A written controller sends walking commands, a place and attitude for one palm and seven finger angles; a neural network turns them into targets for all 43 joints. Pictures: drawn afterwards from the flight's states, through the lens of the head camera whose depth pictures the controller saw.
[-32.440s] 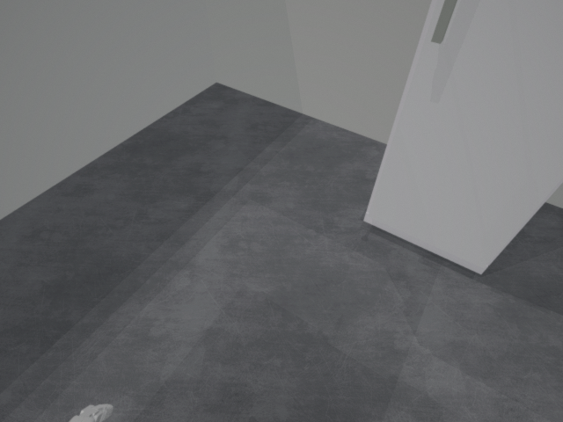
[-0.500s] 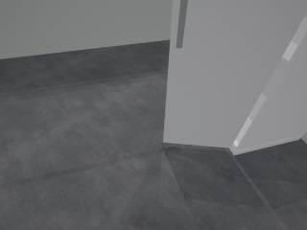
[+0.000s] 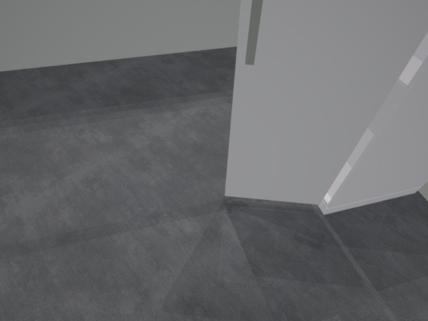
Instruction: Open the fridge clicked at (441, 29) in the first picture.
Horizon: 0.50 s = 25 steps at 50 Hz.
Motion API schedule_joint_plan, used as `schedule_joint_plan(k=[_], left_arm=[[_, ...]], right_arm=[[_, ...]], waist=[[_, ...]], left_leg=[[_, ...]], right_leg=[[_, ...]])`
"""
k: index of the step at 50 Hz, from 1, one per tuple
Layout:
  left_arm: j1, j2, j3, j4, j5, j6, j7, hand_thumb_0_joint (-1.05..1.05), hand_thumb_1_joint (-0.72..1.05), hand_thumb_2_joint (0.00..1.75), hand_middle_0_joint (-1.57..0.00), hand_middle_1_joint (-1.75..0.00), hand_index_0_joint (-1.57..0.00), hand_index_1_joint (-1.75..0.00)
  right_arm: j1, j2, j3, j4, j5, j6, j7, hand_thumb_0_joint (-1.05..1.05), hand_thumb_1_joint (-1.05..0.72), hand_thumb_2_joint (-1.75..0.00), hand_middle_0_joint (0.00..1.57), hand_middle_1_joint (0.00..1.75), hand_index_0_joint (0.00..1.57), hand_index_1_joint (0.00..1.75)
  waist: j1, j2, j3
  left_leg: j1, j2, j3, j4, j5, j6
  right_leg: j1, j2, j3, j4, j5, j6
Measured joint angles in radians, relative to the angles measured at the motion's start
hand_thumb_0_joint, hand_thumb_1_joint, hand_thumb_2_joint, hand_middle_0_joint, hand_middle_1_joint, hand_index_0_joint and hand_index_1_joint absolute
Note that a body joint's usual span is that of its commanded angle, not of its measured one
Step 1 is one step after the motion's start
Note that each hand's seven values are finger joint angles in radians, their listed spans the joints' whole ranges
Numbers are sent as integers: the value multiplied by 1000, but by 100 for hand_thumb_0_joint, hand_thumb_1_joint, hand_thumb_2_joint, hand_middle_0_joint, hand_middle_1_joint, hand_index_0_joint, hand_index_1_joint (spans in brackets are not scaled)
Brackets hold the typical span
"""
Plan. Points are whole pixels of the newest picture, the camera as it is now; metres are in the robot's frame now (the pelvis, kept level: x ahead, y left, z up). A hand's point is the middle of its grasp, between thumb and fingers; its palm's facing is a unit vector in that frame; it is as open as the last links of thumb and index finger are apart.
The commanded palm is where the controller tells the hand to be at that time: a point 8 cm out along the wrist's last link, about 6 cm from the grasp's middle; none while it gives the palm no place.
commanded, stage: look to check the result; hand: left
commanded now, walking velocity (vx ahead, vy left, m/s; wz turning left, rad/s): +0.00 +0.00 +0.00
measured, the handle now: out of the picture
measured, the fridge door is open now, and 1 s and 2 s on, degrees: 70 70 70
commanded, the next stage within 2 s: stand and wait in 0.38 s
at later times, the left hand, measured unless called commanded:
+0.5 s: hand out of the picture +0.10 +0.22 -0.16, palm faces -0.04 -0.94 -0.33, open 7.4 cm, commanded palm none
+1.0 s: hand out of the picture +0.09 +0.21 -0.16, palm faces -0.04 -0.94 -0.33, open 7.4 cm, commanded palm none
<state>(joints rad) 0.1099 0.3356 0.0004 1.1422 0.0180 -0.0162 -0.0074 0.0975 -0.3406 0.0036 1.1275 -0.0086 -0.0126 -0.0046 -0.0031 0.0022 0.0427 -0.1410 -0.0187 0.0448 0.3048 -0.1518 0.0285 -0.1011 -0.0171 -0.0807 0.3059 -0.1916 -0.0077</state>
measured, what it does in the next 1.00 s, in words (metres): stands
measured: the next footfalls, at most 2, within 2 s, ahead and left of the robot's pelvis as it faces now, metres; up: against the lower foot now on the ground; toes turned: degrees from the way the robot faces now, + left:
none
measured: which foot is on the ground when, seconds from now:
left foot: down 0.00-1.00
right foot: down 0.00-1.00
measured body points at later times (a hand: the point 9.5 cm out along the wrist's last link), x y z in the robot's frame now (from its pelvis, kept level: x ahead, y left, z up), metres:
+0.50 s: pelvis +0.02 -0.02 +0.00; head +0.04 -0.02 +0.45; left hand +0.10 +0.27 -0.13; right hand +0.10 -0.30 -0.14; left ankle +0.01 +0.10 -0.75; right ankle -0.02 -0.11 -0.75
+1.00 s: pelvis +0.02 -0.03 +0.00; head +0.04 -0.03 +0.45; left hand +0.09 +0.26 -0.14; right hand +0.08 -0.31 -0.14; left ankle +0.01 +0.10 -0.75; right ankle -0.02 -0.11 -0.75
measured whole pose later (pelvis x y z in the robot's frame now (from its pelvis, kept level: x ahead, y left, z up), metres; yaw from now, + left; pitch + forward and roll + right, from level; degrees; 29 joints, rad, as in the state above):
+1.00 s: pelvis +0.02 -0.03 +0.00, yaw -1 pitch -1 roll +0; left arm 0.12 0.31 0.00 1.14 0.01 -0.02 0.00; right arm 0.12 -0.31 0.01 1.14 -0.01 -0.01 -0.02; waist -0.01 0.01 0.04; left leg -0.09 0.02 0.04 0.29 -0.18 -0.01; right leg -0.05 0.02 -0.08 0.28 -0.21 -0.05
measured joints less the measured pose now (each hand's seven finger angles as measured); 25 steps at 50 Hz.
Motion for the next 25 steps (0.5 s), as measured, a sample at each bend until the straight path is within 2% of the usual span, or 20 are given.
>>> schedule_joint_plan(k=[25], left_arm=[[-9, -21, -2, -10, -2, -8, 9, 1, 91, 89, -20, -30, -20, -30]], right_arm=[[0, 22, 3, 4, 1, 0, -6, 1, -90, -90, 20, 30, 20, 30]], waist=[[-3, 6, -8]], left_leg=[[37, 17, -4, -13, -26, -23]], right_leg=[[38, 19, -2, -17, -25, -19]])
